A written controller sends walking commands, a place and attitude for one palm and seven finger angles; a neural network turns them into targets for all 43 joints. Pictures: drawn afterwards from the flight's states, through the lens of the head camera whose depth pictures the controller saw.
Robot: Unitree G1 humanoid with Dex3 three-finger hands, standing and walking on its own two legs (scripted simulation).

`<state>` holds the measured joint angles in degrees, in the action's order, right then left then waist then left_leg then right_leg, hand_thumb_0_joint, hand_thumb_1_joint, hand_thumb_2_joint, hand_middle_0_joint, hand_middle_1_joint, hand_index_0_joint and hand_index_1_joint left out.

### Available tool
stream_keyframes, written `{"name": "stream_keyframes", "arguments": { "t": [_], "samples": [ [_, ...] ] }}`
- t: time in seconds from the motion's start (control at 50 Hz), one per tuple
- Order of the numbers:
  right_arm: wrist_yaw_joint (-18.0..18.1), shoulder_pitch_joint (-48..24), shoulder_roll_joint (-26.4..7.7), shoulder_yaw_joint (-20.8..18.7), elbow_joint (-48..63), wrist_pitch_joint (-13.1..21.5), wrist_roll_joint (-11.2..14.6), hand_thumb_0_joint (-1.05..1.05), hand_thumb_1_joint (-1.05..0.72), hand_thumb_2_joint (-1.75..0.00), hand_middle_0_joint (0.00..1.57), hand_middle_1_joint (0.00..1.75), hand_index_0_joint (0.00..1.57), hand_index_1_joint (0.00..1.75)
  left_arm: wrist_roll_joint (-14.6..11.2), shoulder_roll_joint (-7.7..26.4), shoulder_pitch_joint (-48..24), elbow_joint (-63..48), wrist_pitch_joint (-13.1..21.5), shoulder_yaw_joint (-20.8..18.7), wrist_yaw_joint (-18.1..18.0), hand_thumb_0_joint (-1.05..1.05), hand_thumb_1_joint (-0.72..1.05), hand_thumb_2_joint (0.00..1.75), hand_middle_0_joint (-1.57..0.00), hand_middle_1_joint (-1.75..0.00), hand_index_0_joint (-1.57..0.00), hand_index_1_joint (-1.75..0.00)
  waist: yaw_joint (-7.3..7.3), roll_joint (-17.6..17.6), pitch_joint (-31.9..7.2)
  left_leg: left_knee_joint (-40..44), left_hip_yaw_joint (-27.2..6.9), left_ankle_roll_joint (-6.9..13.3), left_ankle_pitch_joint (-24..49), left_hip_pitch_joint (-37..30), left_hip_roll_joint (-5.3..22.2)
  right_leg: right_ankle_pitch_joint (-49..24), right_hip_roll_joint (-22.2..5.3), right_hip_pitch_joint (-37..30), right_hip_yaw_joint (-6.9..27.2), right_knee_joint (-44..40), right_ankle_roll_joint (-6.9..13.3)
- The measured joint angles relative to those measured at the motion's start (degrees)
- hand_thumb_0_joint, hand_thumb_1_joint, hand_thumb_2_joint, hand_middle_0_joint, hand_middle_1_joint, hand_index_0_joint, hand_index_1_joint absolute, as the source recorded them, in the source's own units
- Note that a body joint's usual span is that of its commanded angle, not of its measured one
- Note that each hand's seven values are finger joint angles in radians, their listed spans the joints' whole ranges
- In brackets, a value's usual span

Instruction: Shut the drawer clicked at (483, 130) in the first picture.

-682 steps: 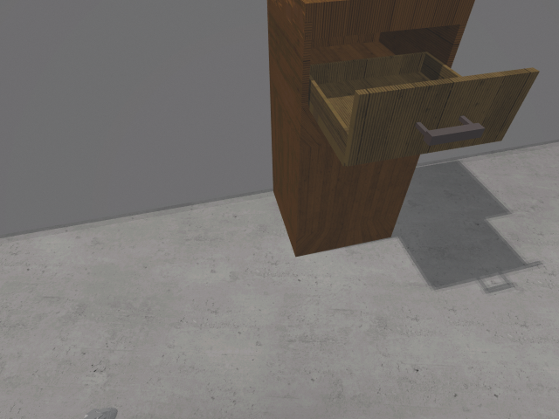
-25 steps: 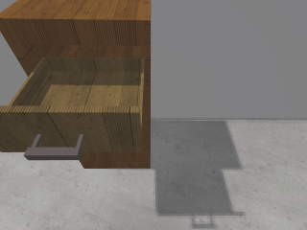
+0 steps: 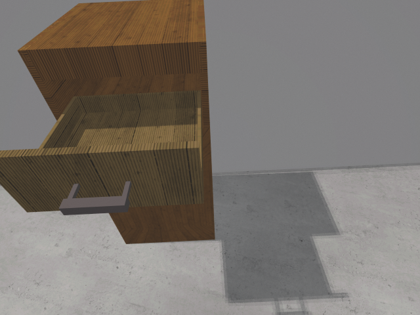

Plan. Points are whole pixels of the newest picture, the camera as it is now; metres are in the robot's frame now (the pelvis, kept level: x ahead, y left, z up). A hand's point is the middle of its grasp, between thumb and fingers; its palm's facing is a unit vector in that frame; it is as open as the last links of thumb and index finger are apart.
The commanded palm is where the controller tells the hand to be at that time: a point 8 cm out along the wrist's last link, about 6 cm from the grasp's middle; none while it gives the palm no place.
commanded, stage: look again from close up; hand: left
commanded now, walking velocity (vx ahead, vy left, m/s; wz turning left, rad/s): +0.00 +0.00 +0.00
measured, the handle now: (98, 196) +0.33 +0.24 +0.07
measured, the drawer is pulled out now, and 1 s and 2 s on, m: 0.30 0.30 0.30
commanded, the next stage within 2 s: shuffle to correct the standing spot in 0.20 s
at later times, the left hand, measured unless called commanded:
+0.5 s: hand out of the picture -0.02 +0.17 -0.17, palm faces +0.07 -0.99 -0.15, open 7.4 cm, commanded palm none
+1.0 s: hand out of the picture +0.07 +0.20 -0.17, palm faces +0.06 -0.97 -0.24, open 7.3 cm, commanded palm none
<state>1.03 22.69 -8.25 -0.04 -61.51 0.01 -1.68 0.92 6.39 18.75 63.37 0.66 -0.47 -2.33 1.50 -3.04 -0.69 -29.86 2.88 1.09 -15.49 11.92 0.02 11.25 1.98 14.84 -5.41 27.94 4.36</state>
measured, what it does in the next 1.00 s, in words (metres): shifts its weight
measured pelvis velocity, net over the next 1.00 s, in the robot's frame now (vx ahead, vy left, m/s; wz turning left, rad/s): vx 0.06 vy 0.02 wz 0.02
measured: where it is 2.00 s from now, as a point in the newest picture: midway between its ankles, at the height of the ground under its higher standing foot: outside the picture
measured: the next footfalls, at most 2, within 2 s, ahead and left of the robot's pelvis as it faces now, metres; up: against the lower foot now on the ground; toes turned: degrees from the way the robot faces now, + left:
none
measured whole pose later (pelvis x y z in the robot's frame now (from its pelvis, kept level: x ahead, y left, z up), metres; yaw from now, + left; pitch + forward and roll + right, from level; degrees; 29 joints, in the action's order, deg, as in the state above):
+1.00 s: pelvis +0.06 +0.02 +0.00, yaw +1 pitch +1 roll +1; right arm 2.6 13.8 -9.5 -1.1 -59.7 0.0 -0.5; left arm 0.8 9.1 15.4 59.6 0.5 -0.8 -3.0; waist -0.5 0.5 4.3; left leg -30.8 3.2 2.2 -19.1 10.9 -3.8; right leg 18.9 -0.5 15.6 -2.4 33.7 2.4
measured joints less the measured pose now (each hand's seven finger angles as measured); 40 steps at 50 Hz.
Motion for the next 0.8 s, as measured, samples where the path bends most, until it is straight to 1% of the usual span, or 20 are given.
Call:
{"name": "stream_keyframes", "arguments": {
  "t": [0.08,0.16,0.34,0.44,0.52,0.58,0.64,0.68,0.72,0.76,0.8],
  "samples": [
    [-0.05,1.44,0.82,0.66,-0.74,0.17,-0.20,0.00,-0.91,-0.90,0.19,0.30,0.20,0.30,-0.02,0.81,-0.74,-0.81,0.03,-0.11,0.04,0.01,0.91,0.90,-0.20,-0.30,-0.20,-0.30,-0.22,0.66,-0.56,1.60,0.71,0.72,1.16,0.11,-0.92,0.74,-0.78,1.07,0.86,0.44,-0.67],
    [-0.05,1.84,1.35,1.08,-1.41,0.25,-0.23,0.00,-0.91,-0.90,0.20,0.30,0.20,0.30,-0.10,1.12,-0.97,-1.40,0.20,-0.09,0.26,0.01,0.92,0.90,-0.20,-0.30,-0.20,-0.30,-0.40,1.00,-0.10,2.79,1.12,1.30,2.12,0.46,-1.65,0.70,-1.37,1.95,1.45,0.38,-1.15],
    [0.13,0.31,1.40,1.24,-2.32,0.66,0.03,0.00,-0.91,-0.90,0.20,0.30,0.20,0.30,-0.10,-0.18,0.37,-0.32,0.12,0.45,0.52,0.00,0.91,0.90,-0.20,-0.30,-0.20,-0.30,-0.93,1.88,1.41,3.70,1.51,2.18,2.51,0.61,-2.85,-0.94,-2.35,2.49,2.21,0.14,-1.89],
    [0.02,-0.49,0.98,0.92,-2.00,0.15,-0.17,0.00,-0.91,-0.90,0.20,0.30,0.20,0.30,0.42,-1.23,1.85,0.07,-0.20,0.43,0.76,0.00,0.91,0.90,-0.20,-0.30,-0.20,-0.30,-1.20,1.74,0.84,2.05,0.64,2.50,-0.77,1.20,-2.84,5.41,-2.14,2.80,1.83,2.15,-1.81],
    [0.10,-1.12,0.72,0.61,-1.45,0.23,-0.24,0.00,-0.91,-0.90,0.20,0.30,0.20,0.30,0.46,-1.37,2.89,-0.08,-0.09,-0.12,1.06,0.00,0.91,0.90,-0.20,-0.30,-0.20,-0.30,-1.26,2.27,0.75,0.49,-0.09,2.81,-0.54,1.42,-3.10,6.90,-2.40,2.91,1.31,4.24,-1.57],
    [0.29,-1.50,0.60,0.34,-1.40,0.63,-0.22,0.00,-0.91,-0.90,0.20,0.30,0.20,0.30,0.64,-1.30,3.49,0.24,-0.10,-0.27,1.22,0.00,0.91,0.90,-0.20,-0.30,-0.20,-0.30,-1.52,2.73,0.47,-0.47,-0.24,3.00,-2.27,0.70,-3.48,7.85,-2.55,2.46,1.60,5.66,-1.49],
    [0.49,-1.78,0.63,0.34,-1.23,1.45,0.03,0.00,-0.91,-0.90,0.20,0.30,0.20,0.30,0.87,-1.19,3.86,0.40,0.25,-0.14,1.29,0.00,0.91,0.90,-0.20,-0.30,-0.20,-0.30,-1.63,3.12,0.41,-0.43,-0.12,3.04,-3.74,-0.71,-3.97,6.61,-2.70,1.54,2.29,6.07,-1.37],
    [0.82,-2.16,0.65,0.58,-1.29,2.07,0.32,0.00,-0.91,-0.90,0.20,0.30,0.20,0.30,0.76,-1.36,3.43,0.62,0.79,0.04,1.06,0.00,0.91,0.90,-0.20,-0.30,-0.20,-0.30,-1.79,2.73,0.85,-0.52,-0.31,2.94,-4.60,-1.69,-3.89,6.62,-2.61,0.50,2.28,6.01,-2.28],
    [1.19,-2.99,0.75,0.94,-1.34,2.39,0.61,0.00,-0.91,-0.90,0.20,0.30,0.20,0.30,0.39,-1.62,2.75,0.57,1.50,0.34,0.69,0.00,0.91,0.90,-0.20,-0.30,-0.20,-0.30,-2.02,2.17,1.34,-0.45,-0.47,2.58,-5.24,-2.33,-3.49,7.60,-2.19,-0.36,2.16,5.55,-2.61],
    [1.67,-4.30,0.90,1.23,-1.47,2.24,0.65,0.01,-0.91,-0.90,0.20,0.30,0.20,0.30,-0.08,-1.79,1.80,0.49,2.07,0.76,0.30,0.00,0.91,0.90,-0.20,-0.30,-0.20,-0.30,-1.91,1.94,1.93,0.18,-0.64,2.13,-5.36,-2.93,-3.24,7.75,-1.92,-1.01,2.04,4.81,-2.50],
    [2.07,-5.45,0.65,1.06,-1.74,1.66,0.81,0.02,-0.93,-0.90,0.20,0.30,0.20,0.30,-0.01,-1.53,0.69,0.54,1.74,1.15,-0.38,0.01,0.92,0.90,-0.20,-0.30,-0.20,-0.30,-1.82,2.07,2.62,1.31,-0.69,1.80,-4.72,-3.52,-3.20,7.10,-1.89,-1.15,2.01,4.53,-2.40]
  ]
}}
